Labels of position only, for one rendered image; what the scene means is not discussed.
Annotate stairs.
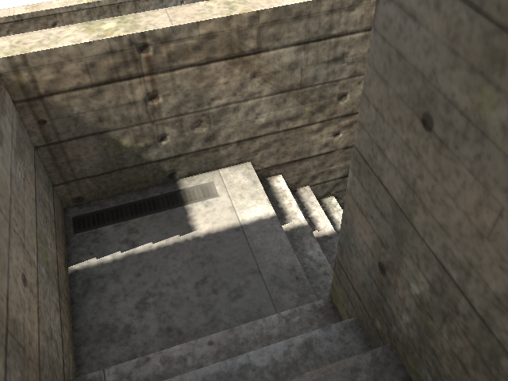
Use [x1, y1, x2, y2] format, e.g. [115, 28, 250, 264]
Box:
[260, 175, 343, 300]
[68, 297, 413, 381]

